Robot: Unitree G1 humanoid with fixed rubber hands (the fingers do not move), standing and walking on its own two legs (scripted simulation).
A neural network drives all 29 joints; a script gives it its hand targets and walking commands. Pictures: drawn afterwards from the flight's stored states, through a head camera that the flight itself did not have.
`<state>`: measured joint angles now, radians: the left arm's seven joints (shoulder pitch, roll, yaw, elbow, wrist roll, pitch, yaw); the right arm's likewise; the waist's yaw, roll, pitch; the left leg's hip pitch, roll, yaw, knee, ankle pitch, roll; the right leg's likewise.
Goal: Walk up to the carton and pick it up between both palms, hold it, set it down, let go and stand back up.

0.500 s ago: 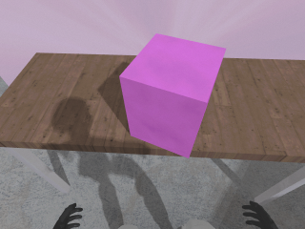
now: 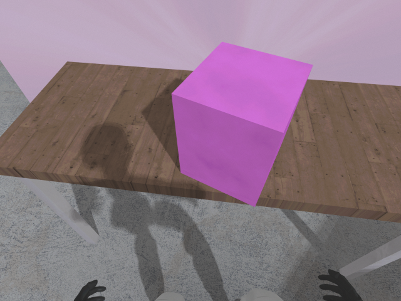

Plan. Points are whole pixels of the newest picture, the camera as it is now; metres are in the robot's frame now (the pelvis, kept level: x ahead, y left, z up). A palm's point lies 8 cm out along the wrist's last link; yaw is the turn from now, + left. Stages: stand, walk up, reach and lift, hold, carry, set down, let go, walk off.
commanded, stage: walk up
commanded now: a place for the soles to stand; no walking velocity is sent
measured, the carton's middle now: (238, 125) +0.45 -0.06 +0.08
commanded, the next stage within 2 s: reach and lift in 0.24 s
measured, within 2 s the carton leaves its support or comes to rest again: neither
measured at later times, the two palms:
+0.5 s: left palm (96, 268) +0.19 +0.25 -0.09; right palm (337, 277) +0.17 -0.25 -0.07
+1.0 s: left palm (81, 236) +0.24 +0.28 -0.03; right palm (309, 252) +0.20 -0.18 -0.03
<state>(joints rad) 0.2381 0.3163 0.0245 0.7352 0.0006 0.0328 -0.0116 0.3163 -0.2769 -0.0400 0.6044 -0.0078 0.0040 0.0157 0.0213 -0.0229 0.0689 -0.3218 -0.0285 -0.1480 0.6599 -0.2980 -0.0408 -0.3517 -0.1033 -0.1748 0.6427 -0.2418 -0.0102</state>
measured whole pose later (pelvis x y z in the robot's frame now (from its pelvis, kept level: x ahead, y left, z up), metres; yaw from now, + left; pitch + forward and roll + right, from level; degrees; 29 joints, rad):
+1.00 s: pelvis +0.06 +0.03 +0.02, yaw -5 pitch -6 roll -1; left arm 0.26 0.34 0.03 0.29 -0.12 0.17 -0.09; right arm 0.30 -0.08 -0.01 0.41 -0.01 -0.14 -0.12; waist 0.04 -0.02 0.14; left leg -0.05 0.05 0.05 0.45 -0.30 -0.02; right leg -0.09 -0.02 0.00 0.38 -0.19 0.03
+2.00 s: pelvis +0.04 +0.05 +0.02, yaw -6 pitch -12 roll -1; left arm 0.36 0.39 0.01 -0.11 -0.26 0.10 -0.14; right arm 0.57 0.02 0.06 -0.27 0.10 0.08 -0.30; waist 0.03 -0.01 0.17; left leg 0.05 0.04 0.08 0.44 -0.29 0.01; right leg 0.01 -0.03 0.03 0.34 -0.15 0.04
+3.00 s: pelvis +0.07 +0.05 +0.02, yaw -7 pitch -7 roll -2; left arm -0.02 0.37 0.12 -0.26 -0.23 0.57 -0.13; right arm 0.22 -0.14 0.06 -0.47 0.29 0.45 -0.35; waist -0.06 -0.03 0.13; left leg 0.02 0.05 0.09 0.39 -0.29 0.00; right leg -0.02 -0.02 0.04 0.27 -0.13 0.05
